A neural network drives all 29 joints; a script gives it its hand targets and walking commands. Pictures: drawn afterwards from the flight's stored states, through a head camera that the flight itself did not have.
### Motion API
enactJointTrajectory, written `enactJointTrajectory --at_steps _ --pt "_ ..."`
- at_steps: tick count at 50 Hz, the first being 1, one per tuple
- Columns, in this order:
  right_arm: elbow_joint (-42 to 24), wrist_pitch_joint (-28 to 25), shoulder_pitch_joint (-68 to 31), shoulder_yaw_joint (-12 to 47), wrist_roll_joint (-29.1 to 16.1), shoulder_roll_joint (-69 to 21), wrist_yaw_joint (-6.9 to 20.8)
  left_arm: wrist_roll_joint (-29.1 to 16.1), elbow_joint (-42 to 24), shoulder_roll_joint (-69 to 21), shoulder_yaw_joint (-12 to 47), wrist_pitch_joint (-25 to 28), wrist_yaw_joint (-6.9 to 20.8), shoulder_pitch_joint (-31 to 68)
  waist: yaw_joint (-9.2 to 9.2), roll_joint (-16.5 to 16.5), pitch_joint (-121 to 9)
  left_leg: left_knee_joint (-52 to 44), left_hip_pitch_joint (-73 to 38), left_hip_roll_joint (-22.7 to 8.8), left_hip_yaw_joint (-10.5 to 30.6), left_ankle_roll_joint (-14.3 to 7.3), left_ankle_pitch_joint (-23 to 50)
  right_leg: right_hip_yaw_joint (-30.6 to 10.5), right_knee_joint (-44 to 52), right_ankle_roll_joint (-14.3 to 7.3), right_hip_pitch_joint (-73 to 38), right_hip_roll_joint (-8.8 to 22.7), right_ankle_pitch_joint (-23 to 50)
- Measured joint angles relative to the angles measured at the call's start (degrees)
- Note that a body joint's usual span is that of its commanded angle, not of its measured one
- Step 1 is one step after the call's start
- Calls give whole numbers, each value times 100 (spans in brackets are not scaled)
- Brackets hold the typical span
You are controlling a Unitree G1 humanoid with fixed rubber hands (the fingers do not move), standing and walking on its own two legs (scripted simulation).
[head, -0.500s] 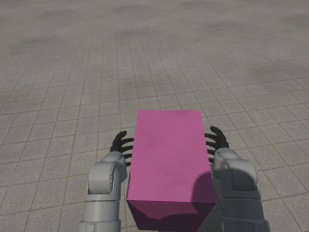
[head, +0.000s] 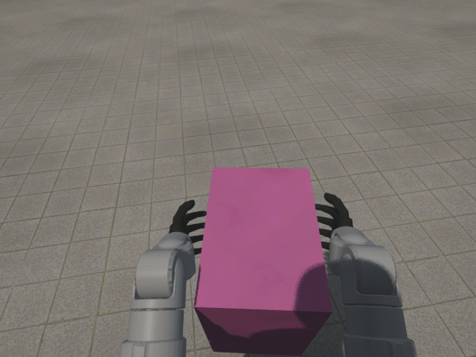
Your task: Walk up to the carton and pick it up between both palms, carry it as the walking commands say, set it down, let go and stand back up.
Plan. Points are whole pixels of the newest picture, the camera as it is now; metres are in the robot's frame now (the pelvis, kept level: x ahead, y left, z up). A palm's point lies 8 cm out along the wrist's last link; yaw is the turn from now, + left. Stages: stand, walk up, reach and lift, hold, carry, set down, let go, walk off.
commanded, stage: carry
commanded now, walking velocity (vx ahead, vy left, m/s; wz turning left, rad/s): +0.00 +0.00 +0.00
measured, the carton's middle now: (258, 265) +0.29 -0.01 +0.00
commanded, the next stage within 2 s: none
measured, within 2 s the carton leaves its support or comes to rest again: neither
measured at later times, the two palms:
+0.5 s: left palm (179, 241) +0.29 +0.12 +0.08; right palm (341, 235) +0.30 -0.13 +0.09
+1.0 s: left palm (129, 279) +0.23 +0.19 +0.08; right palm (300, 253) +0.27 -0.07 +0.08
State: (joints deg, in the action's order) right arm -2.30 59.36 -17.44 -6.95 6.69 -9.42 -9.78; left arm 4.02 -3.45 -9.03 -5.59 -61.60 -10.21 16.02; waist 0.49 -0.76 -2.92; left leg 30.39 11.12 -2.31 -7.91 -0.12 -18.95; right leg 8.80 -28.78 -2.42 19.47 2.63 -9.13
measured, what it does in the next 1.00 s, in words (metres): stands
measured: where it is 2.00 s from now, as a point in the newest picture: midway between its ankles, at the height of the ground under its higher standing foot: outside the picture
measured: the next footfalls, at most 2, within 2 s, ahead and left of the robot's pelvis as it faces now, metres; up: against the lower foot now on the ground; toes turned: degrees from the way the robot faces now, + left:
left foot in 1.20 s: -0.05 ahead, +0.16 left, +0.00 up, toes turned +23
right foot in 1.54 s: -0.02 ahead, +0.03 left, +0.00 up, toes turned +26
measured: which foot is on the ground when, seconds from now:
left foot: down 0.00-1.00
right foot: down 0.00-1.00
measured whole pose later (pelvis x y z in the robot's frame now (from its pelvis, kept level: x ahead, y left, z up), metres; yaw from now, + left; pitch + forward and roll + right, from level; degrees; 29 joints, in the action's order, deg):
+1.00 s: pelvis -0.04 +0.03 -0.02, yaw +8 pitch +1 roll -1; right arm -11.9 68.3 -17.4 -4.8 5.9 -9.4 -10.8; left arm 1.5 -13.9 -8.9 -5.3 -70.3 -12.2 15.3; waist 0.5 1.8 -2.9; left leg 40.6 22.6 1.2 -3.6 -3.4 -19.5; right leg 10.2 -35.8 0.0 26.5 6.4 -11.0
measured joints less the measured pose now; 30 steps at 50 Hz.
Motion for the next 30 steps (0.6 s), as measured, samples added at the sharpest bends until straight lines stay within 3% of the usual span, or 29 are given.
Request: enactJointTrajectory --at_steps 23,30 --pt "0 -63 0 1 0 0 0 -6 0 0 0 70 0 0 0 0 0 0 0 0 0 0 -3 0 1 0 0 0 -1" --pt "-944 402 9 206 -80 0 -63 -256 -1024 9 33 -404 -170 -51 -1 8 3 327 219 -1 12 -1 -140 -1 -333 0 222 49 -144"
